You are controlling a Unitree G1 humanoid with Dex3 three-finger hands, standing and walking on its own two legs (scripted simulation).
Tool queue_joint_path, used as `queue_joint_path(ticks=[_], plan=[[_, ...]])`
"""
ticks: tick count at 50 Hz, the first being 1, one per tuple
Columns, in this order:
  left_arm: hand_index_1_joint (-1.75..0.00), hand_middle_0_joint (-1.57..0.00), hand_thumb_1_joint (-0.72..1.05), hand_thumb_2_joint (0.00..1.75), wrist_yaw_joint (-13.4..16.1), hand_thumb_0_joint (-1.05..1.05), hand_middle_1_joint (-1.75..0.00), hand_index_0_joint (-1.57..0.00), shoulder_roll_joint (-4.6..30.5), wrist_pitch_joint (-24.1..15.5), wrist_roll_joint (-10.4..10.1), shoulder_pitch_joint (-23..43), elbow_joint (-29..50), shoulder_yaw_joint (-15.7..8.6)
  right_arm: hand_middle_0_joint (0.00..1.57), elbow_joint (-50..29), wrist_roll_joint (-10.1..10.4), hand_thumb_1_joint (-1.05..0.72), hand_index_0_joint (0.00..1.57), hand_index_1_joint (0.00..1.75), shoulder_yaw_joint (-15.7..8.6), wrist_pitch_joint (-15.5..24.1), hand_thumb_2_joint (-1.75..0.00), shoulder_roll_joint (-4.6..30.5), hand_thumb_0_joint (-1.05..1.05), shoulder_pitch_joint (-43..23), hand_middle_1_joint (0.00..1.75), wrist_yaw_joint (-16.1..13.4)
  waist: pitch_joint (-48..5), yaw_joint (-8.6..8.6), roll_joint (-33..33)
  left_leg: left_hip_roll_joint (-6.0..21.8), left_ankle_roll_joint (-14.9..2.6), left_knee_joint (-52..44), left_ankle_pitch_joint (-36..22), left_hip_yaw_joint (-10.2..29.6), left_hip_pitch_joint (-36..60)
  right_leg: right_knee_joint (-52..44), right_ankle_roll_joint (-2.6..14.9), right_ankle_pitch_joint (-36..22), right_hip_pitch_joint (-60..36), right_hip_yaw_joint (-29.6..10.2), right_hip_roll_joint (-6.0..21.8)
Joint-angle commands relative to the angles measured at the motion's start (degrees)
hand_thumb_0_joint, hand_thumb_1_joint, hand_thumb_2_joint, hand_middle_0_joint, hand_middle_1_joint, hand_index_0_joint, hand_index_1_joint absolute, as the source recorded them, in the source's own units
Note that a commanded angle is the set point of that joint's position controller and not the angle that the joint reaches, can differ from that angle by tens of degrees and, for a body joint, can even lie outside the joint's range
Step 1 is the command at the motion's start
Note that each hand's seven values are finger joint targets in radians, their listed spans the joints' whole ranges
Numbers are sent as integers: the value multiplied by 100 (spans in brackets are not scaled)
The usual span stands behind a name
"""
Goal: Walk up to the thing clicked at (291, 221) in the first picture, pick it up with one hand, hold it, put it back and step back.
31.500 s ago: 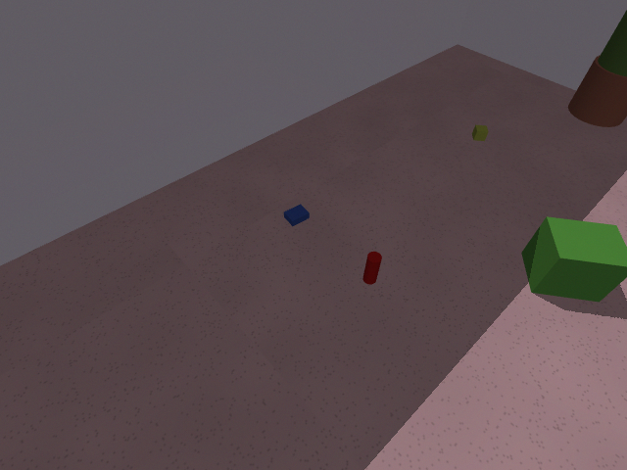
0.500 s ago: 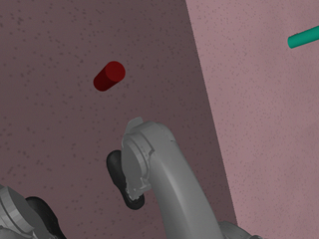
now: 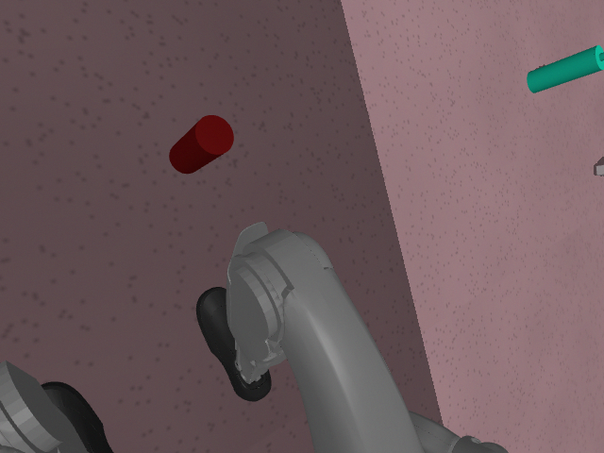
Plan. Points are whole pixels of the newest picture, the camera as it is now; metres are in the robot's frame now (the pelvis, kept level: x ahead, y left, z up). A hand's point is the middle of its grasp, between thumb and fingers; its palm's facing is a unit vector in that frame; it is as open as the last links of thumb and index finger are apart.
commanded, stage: rest palm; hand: left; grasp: from above
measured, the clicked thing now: out of the picture +0.44 +0.35 -0.30
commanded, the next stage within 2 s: close in 0.66 s
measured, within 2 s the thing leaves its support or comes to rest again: neither
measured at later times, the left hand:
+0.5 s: hand out of the picture +0.45 +0.33 -0.27, palm faces +0.04 -0.46 -0.89, open 13.3 cm
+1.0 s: hand out of the picture +0.44 +0.33 -0.28, palm faces +0.02 -0.46 -0.89, open 11.9 cm
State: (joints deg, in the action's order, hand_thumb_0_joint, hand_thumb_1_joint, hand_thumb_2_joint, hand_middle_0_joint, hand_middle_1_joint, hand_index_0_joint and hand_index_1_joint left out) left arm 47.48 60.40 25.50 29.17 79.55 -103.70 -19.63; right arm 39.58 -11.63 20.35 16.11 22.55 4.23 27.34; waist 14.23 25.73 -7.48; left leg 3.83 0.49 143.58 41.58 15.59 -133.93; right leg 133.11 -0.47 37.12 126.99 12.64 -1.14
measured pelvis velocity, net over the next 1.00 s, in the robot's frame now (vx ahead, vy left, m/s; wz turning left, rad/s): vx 0.00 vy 0.00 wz -0.03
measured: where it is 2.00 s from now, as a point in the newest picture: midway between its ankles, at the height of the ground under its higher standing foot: (175, 409)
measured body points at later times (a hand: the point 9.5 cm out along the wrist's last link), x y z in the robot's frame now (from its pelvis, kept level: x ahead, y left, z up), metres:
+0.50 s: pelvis +0.00 +0.00 +0.00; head +0.32 +0.11 +0.29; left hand +0.45 +0.35 -0.22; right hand +0.01 -0.24 -0.04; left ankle +0.06 +0.13 -0.28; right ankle +0.12 -0.11 -0.28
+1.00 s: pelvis +0.00 +0.00 +0.00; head +0.32 +0.12 +0.29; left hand +0.44 +0.35 -0.23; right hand +0.01 -0.24 -0.04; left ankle +0.06 +0.13 -0.28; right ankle +0.12 -0.11 -0.28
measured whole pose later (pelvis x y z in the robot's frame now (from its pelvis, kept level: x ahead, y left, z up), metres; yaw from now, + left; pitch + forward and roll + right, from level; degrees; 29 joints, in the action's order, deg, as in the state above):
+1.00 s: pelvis +0.00 +0.00 +0.00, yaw -2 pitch +29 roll -16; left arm 49.0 63.1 23.8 27.1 77.5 -101.7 -20.2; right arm 36.3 -11.5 23.1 16.9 25.0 4.5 27.0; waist 17.0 26.4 -10.4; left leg 3.5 0.5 144.6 42.0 17.6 -134.1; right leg 132.6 -1.0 36.9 126.3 14.1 -1.7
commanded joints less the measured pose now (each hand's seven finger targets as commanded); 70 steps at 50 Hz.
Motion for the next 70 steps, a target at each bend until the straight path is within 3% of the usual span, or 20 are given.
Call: queue_joint_path(ticks=[1,13,23,27,32,38,41,45,48,49,54,57,63,70], plan=[[-105,-8,-50,100,243,0,-104,-8,891,-90,146,1231,441,143,20,314,-8,-91,20,30,-431,-52,-90,2071,0,1389,30,19,-3537,514,2992,66,-74,-1410,-1076,-289,2598,-1164,39,-1617,-2227,323,-334],[-107,-11,-49,106,414,0,-104,-9,1174,-206,-64,1289,769,8,20,158,-44,-91,20,30,-284,23,-91,2188,0,1323,30,58,-3853,526,3200,93,-49,-1252,-1444,-348,2824,-1171,-2,-1978,-2618,327,-337],[-109,-17,-40,108,388,0,-107,-15,1312,-115,53,1201,718,62,20,152,-10,-91,20,30,-257,-1,-91,2168,0,1400,30,16,-3879,528,3134,87,-82,-1164,-1491,-430,2635,-1247,-29,-2036,-2797,320,-388],[-105,-14,-40,101,331,0,-105,-14,1151,-106,22,1112,584,122,20,142,39,-91,20,30,-280,-18,-90,2231,0,1342,30,20,-3533,619,3249,123,-15,-1308,-1244,-197,2844,-1120,31,-1731,-2188,454,-344],[-105,-17,-35,100,271,0,-105,-17,1125,-169,7,958,656,180,20,39,48,-91,20,30,-278,-17,-90,2246,0,1326,30,2,-3395,606,3039,102,-64,-1312,-1131,-199,2667,-1127,17,-1665,-2271,455,-372],[-102,-24,-25,97,314,0,-103,-25,1131,-249,-118,918,682,130,20,15,28,-91,20,30,-232,8,-90,2285,0,1391,30,13,-3498,644,3049,104,-50,-1298,-1309,-190,2708,-1158,16,-1809,-2399,473,-384],[-91,-25,-20,82,324,0,-93,-28,1136,-276,-177,999,734,117,20,3,23,-90,20,30,-207,30,-90,2317,0,1366,30,0,-3607,664,3100,120,-33,-1218,-1430,-208,2817,-1139,8,-1931,-2455,471,-391],[-89,-28,-16,79,377,0,-92,-31,1352,-269,-78,1117,817,67,20,53,26,-90,20,30,-174,30,-90,2306,0,1378,30,2,-3655,584,3343,139,5,-1264,-1509,-192,2959,-1080,27,-1990,-2490,478,-355],[-86,-30,-12,75,352,0,-90,-34,1248,-247,-19,1071,773,143,20,15,21,-90,20,30,-167,3,-90,2265,0,1366,30,6,-3492,642,3429,134,17,-1310,-1442,-162,3001,-1061,45,-1893,-2370,504,-333],[-84,-29,-12,70,358,0,-88,-34,1237,-248,-81,1068,760,112,20,0,31,-90,20,30,-182,5,-90,2322,0,1305,30,3,-3507,641,3366,158,17,-1293,-1419,-154,2968,-1091,41,-1895,-2357,514,-365],[-83,-38,-3,74,347,0,-85,-41,1200,-258,-99,910,688,142,20,1,18,-90,20,30,-163,49,-90,2318,0,1316,30,-2,-3492,666,3135,97,-41,-1158,-1447,-266,2760,-1139,2,-1974,-2513,473,-380],[-79,-44,5,69,369,0,-82,-47,1169,-261,-221,892,589,71,20,-18,11,-90,20,30,-166,36,-90,2347,0,1333,30,4,-3500,655,3046,114,-53,-1156,-1436,-246,2702,-1173,-6,-1952,-2506,490,-405],[-74,-49,12,63,341,0,-78,-53,1275,-286,-133,837,658,107,20,-30,36,-90,20,30,-156,48,-90,2327,0,1312,30,-10,-3536,611,3046,107,-61,-1216,-1276,-213,2672,-1176,2,-1809,-2545,500,-405],[-70,-60,26,60,317,0,-74,-64,1189,-303,-319,814,662,58,20,-40,30,-90,20,30,-154,79,-90,2367,0,1308,30,-15,-3493,659,2979,107,-53,-1159,-1301,-237,2630,-1139,-32,-1856,-2601,502,-404]])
